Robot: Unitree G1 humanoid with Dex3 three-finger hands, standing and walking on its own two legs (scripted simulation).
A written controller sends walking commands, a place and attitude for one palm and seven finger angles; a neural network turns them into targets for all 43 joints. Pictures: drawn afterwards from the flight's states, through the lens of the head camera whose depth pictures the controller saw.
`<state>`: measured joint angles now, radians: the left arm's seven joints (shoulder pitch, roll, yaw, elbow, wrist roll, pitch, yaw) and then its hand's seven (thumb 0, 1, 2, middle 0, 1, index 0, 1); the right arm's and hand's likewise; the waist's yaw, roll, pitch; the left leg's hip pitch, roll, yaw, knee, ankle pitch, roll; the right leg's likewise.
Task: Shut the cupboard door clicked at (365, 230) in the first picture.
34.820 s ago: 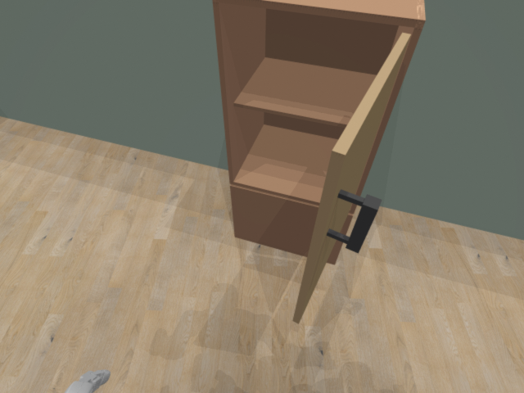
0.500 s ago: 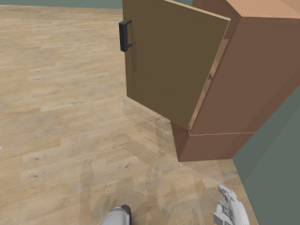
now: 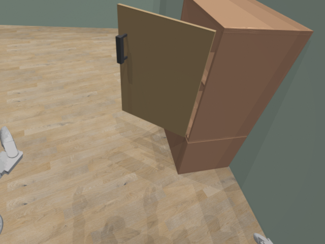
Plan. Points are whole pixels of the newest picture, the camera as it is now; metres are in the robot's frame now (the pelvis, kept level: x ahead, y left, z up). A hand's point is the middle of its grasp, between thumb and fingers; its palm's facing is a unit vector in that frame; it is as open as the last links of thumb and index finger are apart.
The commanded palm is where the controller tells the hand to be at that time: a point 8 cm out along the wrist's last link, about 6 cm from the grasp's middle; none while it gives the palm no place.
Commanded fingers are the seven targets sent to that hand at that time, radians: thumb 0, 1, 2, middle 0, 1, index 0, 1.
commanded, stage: stop stepping back and stand still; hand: left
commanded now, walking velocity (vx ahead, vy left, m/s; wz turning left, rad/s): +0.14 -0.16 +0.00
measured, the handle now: (122, 48) +0.90 +0.23 +0.06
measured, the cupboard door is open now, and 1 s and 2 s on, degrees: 51 51 51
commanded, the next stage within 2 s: let the arm hang, fingers relaxed in 0.34 s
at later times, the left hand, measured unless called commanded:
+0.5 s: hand (31, 176) +0.21 +0.27 +0.11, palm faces +0.37 -0.83 -0.41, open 7.4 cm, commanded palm none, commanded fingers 0.00 0.90 0.90 -0.20 -0.30 -0.20 -0.30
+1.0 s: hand out of the picture -0.04 +0.22 -0.16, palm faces +0.01 -0.98 -0.21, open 7.2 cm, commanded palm none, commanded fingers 0.00 0.90 0.90 -0.20 -0.30 -0.20 -0.30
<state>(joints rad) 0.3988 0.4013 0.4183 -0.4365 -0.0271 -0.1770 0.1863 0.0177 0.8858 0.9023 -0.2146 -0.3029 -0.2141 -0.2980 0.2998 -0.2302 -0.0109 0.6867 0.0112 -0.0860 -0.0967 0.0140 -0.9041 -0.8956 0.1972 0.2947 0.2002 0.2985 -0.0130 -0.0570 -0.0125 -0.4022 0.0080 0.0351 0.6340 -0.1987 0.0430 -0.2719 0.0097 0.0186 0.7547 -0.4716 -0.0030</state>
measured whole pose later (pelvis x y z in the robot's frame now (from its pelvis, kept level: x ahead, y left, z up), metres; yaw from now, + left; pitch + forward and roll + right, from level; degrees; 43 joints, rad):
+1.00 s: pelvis -0.01 +0.04 +0.02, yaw +0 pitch -2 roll -1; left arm 0.36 0.19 0.00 1.06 0.02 0.03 0.02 -0.01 0.93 0.90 -0.21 -0.30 -0.20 -0.30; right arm 0.25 -0.19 0.00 1.04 -0.01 0.04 -0.02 0.00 -0.92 -0.90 0.20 0.29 0.20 0.30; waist 0.00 0.01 0.03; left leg -0.28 0.03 0.05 0.45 -0.14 0.01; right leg -0.11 0.01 -0.08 0.42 -0.27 -0.02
